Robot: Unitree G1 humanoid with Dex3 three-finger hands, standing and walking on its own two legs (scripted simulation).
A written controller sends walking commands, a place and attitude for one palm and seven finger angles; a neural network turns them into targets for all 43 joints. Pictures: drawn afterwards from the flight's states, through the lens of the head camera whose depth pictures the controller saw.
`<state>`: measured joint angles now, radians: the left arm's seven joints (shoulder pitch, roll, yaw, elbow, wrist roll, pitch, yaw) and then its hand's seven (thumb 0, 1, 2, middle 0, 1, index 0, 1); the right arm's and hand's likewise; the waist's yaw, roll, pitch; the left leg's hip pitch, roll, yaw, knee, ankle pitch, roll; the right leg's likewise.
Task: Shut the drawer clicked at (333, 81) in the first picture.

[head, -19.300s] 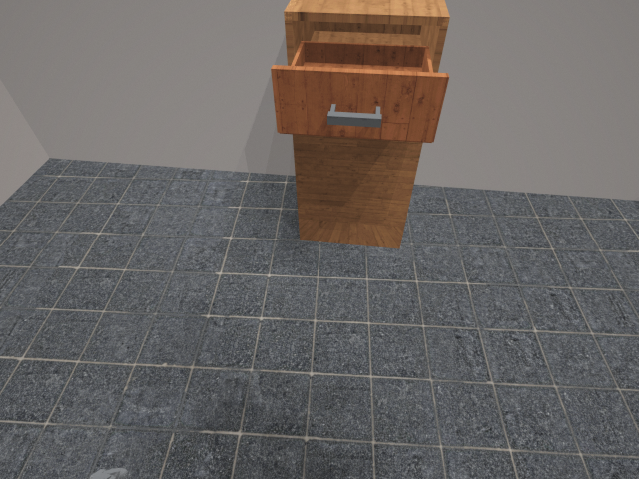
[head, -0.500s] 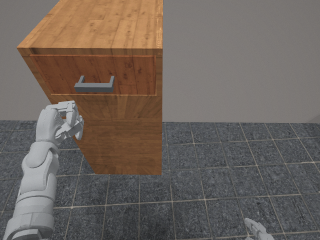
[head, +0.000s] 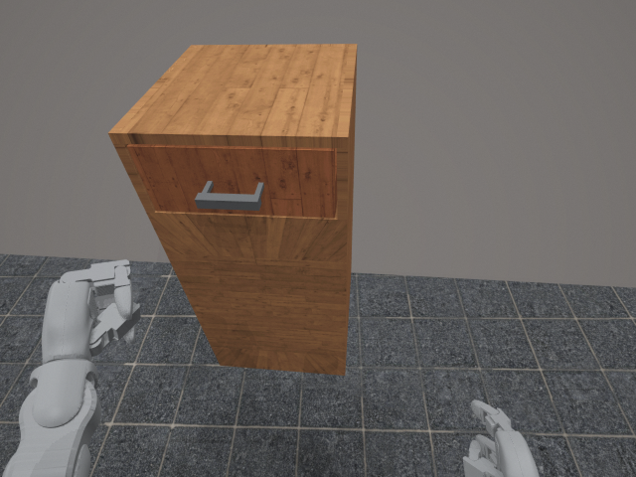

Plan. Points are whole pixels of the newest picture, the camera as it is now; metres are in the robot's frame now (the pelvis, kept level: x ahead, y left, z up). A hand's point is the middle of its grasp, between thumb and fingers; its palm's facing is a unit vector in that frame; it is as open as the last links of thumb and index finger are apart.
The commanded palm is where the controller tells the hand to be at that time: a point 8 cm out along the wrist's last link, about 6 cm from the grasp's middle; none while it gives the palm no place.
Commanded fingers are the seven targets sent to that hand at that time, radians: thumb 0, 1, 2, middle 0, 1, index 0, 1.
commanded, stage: draw the hand back to the body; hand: left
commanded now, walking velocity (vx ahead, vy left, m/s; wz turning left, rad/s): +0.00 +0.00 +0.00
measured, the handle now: (231, 194) +0.58 +0.23 +0.03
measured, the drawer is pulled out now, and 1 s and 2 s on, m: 0.00 0.00 0.00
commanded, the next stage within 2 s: step back with the hand held close in 0.46 s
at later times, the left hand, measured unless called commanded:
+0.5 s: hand (71, 357) +0.18 +0.25 +0.16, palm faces +0.43 -0.81 -0.39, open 3.2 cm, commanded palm +0.13 +0.29 +0.17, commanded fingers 0.00 0.90 0.90 -1.40 -1.60 -1.40 -1.60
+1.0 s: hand (50, 382) +0.16 +0.26 +0.15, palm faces +0.29 -0.80 -0.52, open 3.2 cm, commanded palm +0.10 +0.30 +0.17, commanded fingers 0.00 0.90 0.90 -1.40 -1.60 -1.40 -1.60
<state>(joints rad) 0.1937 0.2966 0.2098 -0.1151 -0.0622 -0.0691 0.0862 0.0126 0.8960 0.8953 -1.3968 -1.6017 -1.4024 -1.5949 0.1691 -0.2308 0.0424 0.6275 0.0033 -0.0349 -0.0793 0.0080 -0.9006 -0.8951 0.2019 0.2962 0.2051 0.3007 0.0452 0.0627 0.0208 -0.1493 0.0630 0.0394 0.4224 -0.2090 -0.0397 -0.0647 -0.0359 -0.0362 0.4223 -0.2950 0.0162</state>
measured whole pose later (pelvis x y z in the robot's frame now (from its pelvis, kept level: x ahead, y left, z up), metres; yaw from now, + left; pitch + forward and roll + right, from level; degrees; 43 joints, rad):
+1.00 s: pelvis -0.03 +0.02 +0.00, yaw +0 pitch +0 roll -1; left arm 0.64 0.41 0.36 -0.56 -0.05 -0.17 0.10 0.01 0.89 0.89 -1.40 -1.60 -1.40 -1.59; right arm 0.18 -0.23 -0.02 0.53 0.00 0.03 -0.08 0.01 -0.90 -0.90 0.20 0.30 0.20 0.30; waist 0.01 0.03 0.05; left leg -0.29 0.05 0.05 0.45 -0.16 -0.01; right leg -0.20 -0.05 -0.02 0.44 -0.23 0.05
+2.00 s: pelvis -0.21 +0.03 -0.01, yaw +3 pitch +1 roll +0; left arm 0.53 0.41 0.38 -0.60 -0.02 -0.26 0.12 0.01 0.89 0.89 -1.41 -1.60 -1.41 -1.59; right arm 0.16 -0.17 -0.01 0.62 -0.02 -0.07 -0.08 0.01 -0.90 -0.89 0.20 0.30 0.21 0.30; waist 0.03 -0.05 0.02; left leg -0.37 -0.01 0.04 0.53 -0.17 0.03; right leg -0.37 0.02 0.07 0.65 -0.32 0.02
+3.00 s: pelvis -0.29 +0.02 -0.01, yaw +4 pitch +0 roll +0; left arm 0.33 0.32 0.14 0.13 0.04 -0.05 0.03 0.00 0.90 0.90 -1.36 -1.56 -1.37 -1.56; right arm 0.14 -0.29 -0.04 0.75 -0.01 -0.06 0.00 0.01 -0.90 -0.90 0.20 0.30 0.20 0.30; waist 0.02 0.06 -0.02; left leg -0.34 0.01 0.02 0.61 -0.27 0.00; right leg -0.29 -0.02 -0.10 0.62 -0.34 -0.04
